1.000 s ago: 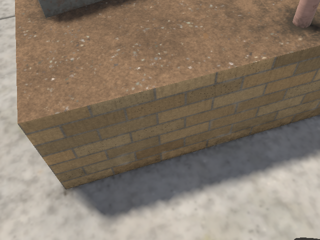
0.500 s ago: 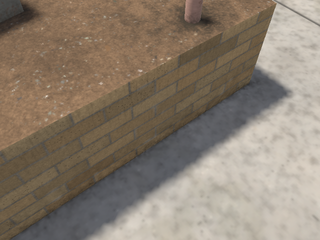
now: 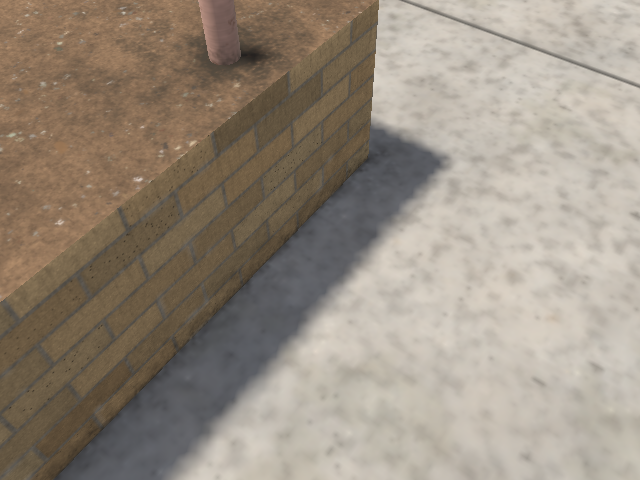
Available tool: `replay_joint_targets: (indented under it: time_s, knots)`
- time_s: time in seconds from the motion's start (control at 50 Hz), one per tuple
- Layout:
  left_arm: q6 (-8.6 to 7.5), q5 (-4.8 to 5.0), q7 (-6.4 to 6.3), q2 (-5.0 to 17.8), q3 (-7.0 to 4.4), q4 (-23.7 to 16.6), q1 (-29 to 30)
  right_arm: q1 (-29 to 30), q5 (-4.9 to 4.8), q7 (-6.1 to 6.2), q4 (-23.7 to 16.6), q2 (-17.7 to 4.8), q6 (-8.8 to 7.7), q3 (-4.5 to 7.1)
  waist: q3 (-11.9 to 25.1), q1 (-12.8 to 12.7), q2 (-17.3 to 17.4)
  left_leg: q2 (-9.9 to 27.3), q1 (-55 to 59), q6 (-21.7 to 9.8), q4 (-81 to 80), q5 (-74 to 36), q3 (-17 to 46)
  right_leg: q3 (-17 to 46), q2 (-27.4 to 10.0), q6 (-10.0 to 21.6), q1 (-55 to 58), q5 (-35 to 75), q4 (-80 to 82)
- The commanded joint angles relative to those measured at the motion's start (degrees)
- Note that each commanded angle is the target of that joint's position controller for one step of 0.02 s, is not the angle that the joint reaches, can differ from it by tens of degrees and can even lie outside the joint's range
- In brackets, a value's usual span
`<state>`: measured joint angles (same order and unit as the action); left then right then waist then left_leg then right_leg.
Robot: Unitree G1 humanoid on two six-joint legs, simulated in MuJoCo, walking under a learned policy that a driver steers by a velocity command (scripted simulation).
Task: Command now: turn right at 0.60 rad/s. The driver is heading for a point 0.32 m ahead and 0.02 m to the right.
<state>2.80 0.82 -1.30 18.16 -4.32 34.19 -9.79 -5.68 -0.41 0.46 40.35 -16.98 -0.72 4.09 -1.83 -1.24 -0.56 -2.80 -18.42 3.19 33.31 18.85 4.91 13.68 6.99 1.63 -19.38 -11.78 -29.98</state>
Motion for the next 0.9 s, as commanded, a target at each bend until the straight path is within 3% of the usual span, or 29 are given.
replay_joint_targets:
  time_s: [0.02, 0.04, 0.06, 0.08, 0.1, 0.12, 0.14, 0.2, 0.26, 0.32, 0.36, 0.38, 0.4, 0.42, 0.44, 0.48, 0.5, 0.54, 0.58, 0.64, 0.7, 0.72, 0.76, 0.78, 0.8, 0.82, 0.84, 0.86, 0.9]
  knots:
    - [-0.14, 0.61, -0.51, 8.05, -2.32, -4.53, 2.23, -4.73, 0.49, -0.15, -2.57, -7.70, -1.34, 2.53, 8.85, 2.75, -6.15, 4.99, 10.03, -2.99, -13.02, -11.41, 1.56, 15.18, -10.30, 5.74, 4.04, 7.31, 1.33]
    - [-0.17, -0.21, -0.34, 4.67, -1.45, -4.21, -1.15, -4.48, 1.49, 0.22, -3.41, -11.12, -0.87, 3.05, 9.82, 0.37, 6.39, 17.07, 16.07, -7.90, -14.39, -20.45, 11.84, 6.46, -3.86, 2.13, -3.77, -11.50, -10.89]
    - [-0.75, 0.31, -0.43, 7.76, -2.60, -5.44, -0.38, -3.89, 3.25, -0.10, -3.17, -13.10, -0.74, 3.46, 5.65, 0.30, 18.32, 25.66, 12.17, -17.73, -16.66, -28.19, 24.33, -2.84, 2.46, -1.11, -14.16, -26.56, -22.34]
    - [-1.04, -0.66, -0.45, 12.00, -3.98, -4.06, -2.09, -1.27, 2.73, 0.12, -4.67, -10.15, -1.01, 2.69, 5.03, -0.23, 12.10, 26.89, 10.64, -19.59, -16.30, -28.00, 22.02, -2.34, -2.18, -3.39, -14.96, -23.85, -33.56]
    - [-0.80, -0.33, -0.37, 12.38, -4.37, -2.55, -2.56, 0.78, 2.15, 0.50, -5.15, -7.31, -1.00, 1.87, 4.45, -0.76, 8.71, 22.92, 9.33, -17.28, -15.29, -26.38, 16.23, -2.84, -2.56, -4.33, -14.26, -20.16, -37.18]
    - [-0.13, -0.37, -0.65, 10.36, -4.07, -1.12, -3.58, 1.86, 1.50, 0.68, -5.50, -6.51, -0.91, 1.52, 3.70, -1.09, 6.96, 19.29, 9.30, -15.10, -14.52, -24.13, 11.72, -3.39, -2.59, -5.46, -14.19, -17.53, -39.40]
    - [0.29, -0.61, -0.72, 8.71, -3.56, -1.00, -3.58, 1.76, 0.71, 0.87, -5.24, -6.18, -0.83, 1.25, 2.95, -0.50, 7.14, 18.38, 9.93, -15.05, -14.14, -25.58, 10.03, -3.53, -2.47, -6.36, -15.36, -15.40, -41.36]
    - [0.14, -0.03, -0.57, 4.93, -2.02, -2.06, -0.57, -1.22, 1.08, 1.22, -4.30, -6.50, -0.15, 0.98, 3.51, 1.51, 9.23, 15.82, 12.49, -15.68, -14.08, -28.11, 5.06, -6.79, -2.90, -7.66, -13.95, -13.55, -33.98]
    - [-0.31, -0.63, -0.17, 2.40, -0.53, -2.73, 1.47, -1.27, 0.94, 1.13, -3.83, -7.89, 0.63, 1.28, 5.65, 2.60, 11.30, 15.80, 13.33, -15.71, -12.85, -29.16, 3.13, -9.89, -5.80, -7.72, -6.28, -14.70, -19.23]
    - [-0.54, -0.10, 0.40, 3.36, -0.62, -1.86, 0.30, -3.22, -0.14, 0.64, -2.65, -9.52, 1.25, 1.62, 5.58, 3.29, 12.70, 16.35, 11.81, -15.67, -11.71, -28.11, 3.87, -13.48, -5.82, -6.82, 0.97, -11.01, -6.50]
    - [-0.75, -0.45, 0.68, 3.27, -0.73, 0.19, -3.34, -3.59, -0.98, 0.50, -1.90, -8.24, 1.22, 0.90, 4.94, 1.05, 10.68, 15.07, 8.54, -13.02, -9.40, -25.53, 3.01, -14.75, -4.96, -4.27, 9.51, 1.50, 9.39]
    - [-0.78, -0.82, 0.46, 4.90, -0.86, -0.04, -3.61, -6.41, -0.60, 0.26, -0.85, -6.92, 0.54, 0.28, 5.71, 1.38, 7.96, 14.00, 4.63, -9.29, -8.42, -21.09, 2.25, -10.82, -7.48, -2.47, 16.06, 8.13, 11.91]
    - [-0.69, -1.19, -0.19, 8.68, -1.42, -0.58, -5.19, -7.24, 1.72, -0.27, -1.44, -4.14, -0.36, -0.78, 9.11, 2.68, -2.22, 9.73, -0.55, -4.42, -0.84, -9.79, -2.36, -0.17, -16.97, 0.23, 23.07, 24.16, 9.88]
    - [-0.84, -2.22, 0.02, 7.29, -0.62, 0.35, -2.23, -7.12, 2.18, -0.28, -2.26, -1.23, -0.80, -1.79, 9.30, 4.74, -12.56, 6.32, 0.25, -1.35, -3.05, 4.31, -5.74, 2.92, -21.04, 6.99, 15.17, 15.09, 8.97]
    - [-1.28, -1.57, 0.50, 5.26, -0.50, -0.71, -0.79, -4.25, 1.92, 0.02, -2.03, -4.33, -0.71, -1.27, 7.26, 1.94, -9.74, 4.85, 0.67, 0.08, -0.53, 3.83, -7.56, 2.96, -18.28, 8.48, 13.25, -4.41, 11.42]
    - [-1.86, -1.57, 0.48, 9.19, -1.56, 1.22, -6.31, 0.96, 0.24, 0.23, -2.63, -6.66, -0.94, -0.23, 0.91, -2.64, -11.02, 2.67, -8.92, -0.43, 8.58, 7.82, -8.94, 8.99, -19.49, 9.62, 12.87, -25.75, 17.43]
    - [-2.66, -1.38, 0.34, 9.66, -1.65, 2.12, -8.19, 2.34, -0.29, 0.24, -3.65, -7.89, -0.99, 0.26, -2.61, -3.82, -13.09, 4.24, -14.99, -1.25, 15.17, 11.71, -5.75, 13.65, -22.38, 11.38, 13.22, -26.65, 19.84]
    - [-4.14, -0.50, -0.07, 7.30, -0.96, 2.95, -9.57, -0.18, -1.47, -0.49, -3.14, -7.71, -1.93, 0.76, -3.69, -2.43, -11.29, 6.55, -21.99, -3.54, 21.37, 10.71, -2.76, 14.68, -23.50, 12.15, 16.92, -24.24, 20.16]
    - [-4.81, -0.11, -0.25, 6.01, -0.63, 2.65, -8.20, -0.26, -1.01, -1.33, -2.61, -6.18, -3.24, 0.45, -2.82, -1.81, -8.07, 7.34, -21.54, -4.61, 17.82, 5.98, -3.35, 10.93, -21.93, 11.14, 18.00, -19.07, 20.66]
    - [-5.09, -0.13, 0.31, 7.06, -1.00, 2.15, -6.23, 0.08, -0.49, -2.52, -2.21, -3.67, -4.18, -0.65, -0.77, -1.39, -7.17, 5.83, -11.79, -4.39, 8.38, 0.61, -6.16, 3.65, -18.63, 10.18, 13.38, -10.52, 20.14]
    - [-5.25, 0.61, 1.28, 8.45, -1.41, 2.70, -7.04, -0.96, -0.88, -3.00, -2.18, -4.74, -4.03, -0.77, -0.59, -0.69, -6.99, 4.39, -2.67, -4.23, 1.90, -3.58, -7.44, 2.00, -18.72, 10.25, 7.59, -10.81, 18.71]
    - [-5.23, 0.83, 1.49, 8.48, -1.37, 2.84, -6.55, -3.00, -0.95, -2.97, -1.58, -5.07, -4.01, -0.68, -0.47, 0.85, -6.16, 3.93, 1.86, -4.56, -0.83, -6.84, -7.80, 1.52, -18.60, 9.60, 4.86, -11.72, 17.38]
    - [-5.22, 0.17, 1.72, 6.41, -0.62, 3.31, -6.69, -10.54, -1.00, -2.36, 1.09, -6.35, -3.84, 0.06, 0.86, 4.40, -4.29, 2.47, 12.44, -5.14, -2.46, -6.33, -8.35, -0.20, -16.51, 7.46, -1.01, -13.08, 11.61]
    - [-5.49, -0.66, 1.85, 3.59, 0.39, 3.07, -5.93, -16.30, -1.32, -1.78, 2.06, -8.10, -4.01, 0.69, 2.20, 7.14, -1.19, 6.09, 19.59, -6.74, -5.02, -3.53, -3.30, -3.47, -13.51, 5.09, -5.90, -11.59, 2.36]
    - [-6.35, -0.99, 1.86, -0.91, 1.71, 0.37, -5.64, -20.70, -0.28, -1.39, 1.86, -14.96, -4.26, 2.02, 4.57, 7.48, 14.20, 19.47, 26.80, -13.28, -14.83, 9.84, 19.21, -12.13, -5.90, -0.01, -17.51, -14.92, -19.96]
    - [-7.27, 0.28, 1.34, 2.85, 0.75, -1.08, -5.13, -22.15, 0.50, -2.03, 1.85, -15.68, -4.60, 2.17, 5.20, 7.69, 16.65, 26.11, 25.69, -19.68, -24.03, 23.79, 38.88, -8.90, -4.44, -1.18, -25.03, -22.22, -33.27]
    - [-7.63, 1.50, 1.34, 6.27, -0.30, -0.61, -4.85, -17.90, 0.36, -2.06, 1.04, -12.18, -4.91, 1.00, 0.27, 5.64, 11.29, 25.93, 22.49, -19.02, -24.32, 26.99, 35.99, -7.01, -8.33, -0.29, -28.95, -17.52, -38.15]
    - [-7.62, 1.45, 1.49, 6.63, -0.36, 0.09, -4.17, -15.42, 0.45, -1.99, 0.35, -9.92, -4.98, 0.39, -2.10, 4.53, 8.84, 23.10, 19.87, -17.26, -23.60, 21.93, 29.04, -8.15, -10.30, 0.38, -29.20, -12.15, -38.30]
    - [-7.34, -0.17, 1.38, 5.11, -0.37, 1.37, -3.76, -11.62, 1.24, -1.78, -0.58, -7.95, -4.80, -0.42, -3.10, 2.64, 5.63, 18.16, 15.21, -14.97, -23.34, -0.08, 17.48, -8.87, -12.52, -0.21, -25.10, -4.71, -34.12]
